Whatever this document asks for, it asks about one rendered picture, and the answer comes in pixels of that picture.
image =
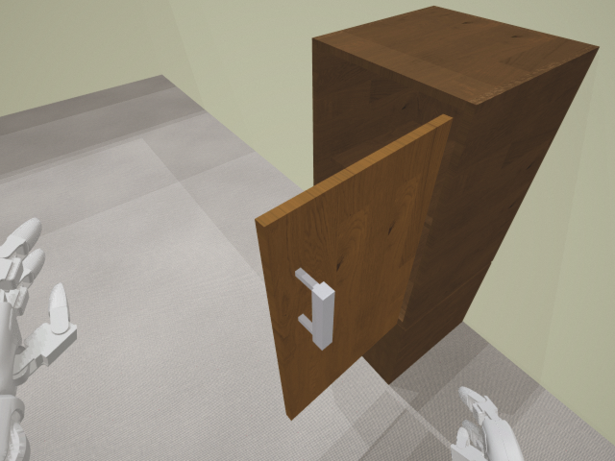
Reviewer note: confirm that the handle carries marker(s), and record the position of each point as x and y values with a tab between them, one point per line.
322	310

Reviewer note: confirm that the robot left hand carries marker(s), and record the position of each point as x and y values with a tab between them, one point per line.
17	273

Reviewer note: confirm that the left robot forearm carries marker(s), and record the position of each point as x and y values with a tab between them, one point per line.
14	445

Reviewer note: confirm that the robot right hand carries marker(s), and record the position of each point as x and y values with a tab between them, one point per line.
494	441

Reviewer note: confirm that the cupboard door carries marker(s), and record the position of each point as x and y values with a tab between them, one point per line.
358	231

